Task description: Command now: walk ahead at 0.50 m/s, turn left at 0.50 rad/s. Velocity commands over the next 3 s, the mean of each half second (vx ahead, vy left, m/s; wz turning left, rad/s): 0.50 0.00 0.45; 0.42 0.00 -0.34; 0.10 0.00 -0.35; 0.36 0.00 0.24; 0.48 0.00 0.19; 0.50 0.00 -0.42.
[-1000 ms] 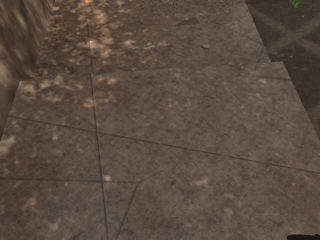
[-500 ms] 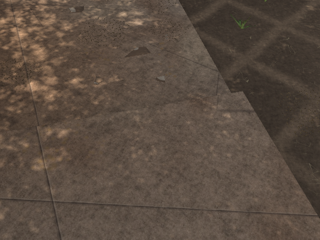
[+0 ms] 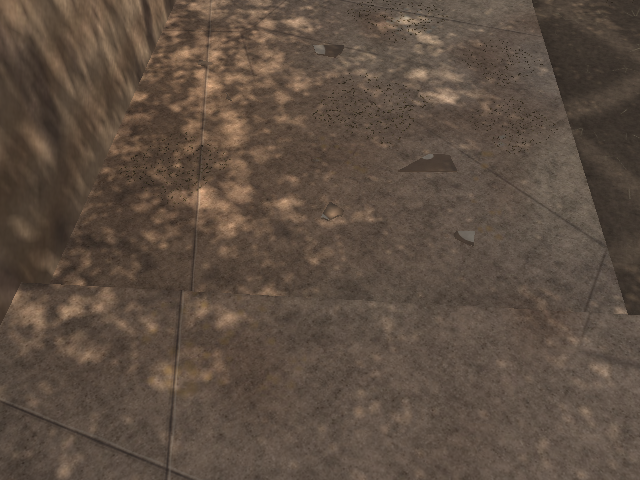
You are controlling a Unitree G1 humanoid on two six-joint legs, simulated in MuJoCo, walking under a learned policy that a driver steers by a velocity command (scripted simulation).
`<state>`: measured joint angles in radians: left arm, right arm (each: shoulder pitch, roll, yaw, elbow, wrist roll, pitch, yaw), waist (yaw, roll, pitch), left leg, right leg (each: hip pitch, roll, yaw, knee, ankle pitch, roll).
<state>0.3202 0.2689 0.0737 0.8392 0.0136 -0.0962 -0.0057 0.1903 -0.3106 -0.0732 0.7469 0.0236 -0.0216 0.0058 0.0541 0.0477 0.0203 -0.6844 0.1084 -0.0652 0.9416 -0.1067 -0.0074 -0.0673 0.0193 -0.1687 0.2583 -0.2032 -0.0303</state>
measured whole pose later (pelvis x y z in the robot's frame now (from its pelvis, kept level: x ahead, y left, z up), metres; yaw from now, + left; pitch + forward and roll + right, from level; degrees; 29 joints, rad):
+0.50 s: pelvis +0.26 +0.08 +0.00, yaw +14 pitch +1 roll +0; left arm 0.12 0.31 0.06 0.78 0.00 -0.08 -0.01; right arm 0.31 -0.25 -0.05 0.74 0.00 -0.06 0.01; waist -0.04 -0.05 0.04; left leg -0.14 -0.09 -0.02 0.30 -0.17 0.09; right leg -0.68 -0.13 0.04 0.92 -0.10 0.04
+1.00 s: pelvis +0.55 +0.07 -0.01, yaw -1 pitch +2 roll +0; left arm 0.25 0.28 0.06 0.73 0.00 -0.03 -0.02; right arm 0.14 -0.30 -0.05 0.69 -0.01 -0.06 -0.03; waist 0.02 0.02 0.07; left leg -0.62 0.05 -0.09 1.07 -0.36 -0.06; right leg -0.31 0.12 0.07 0.42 -0.13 -0.10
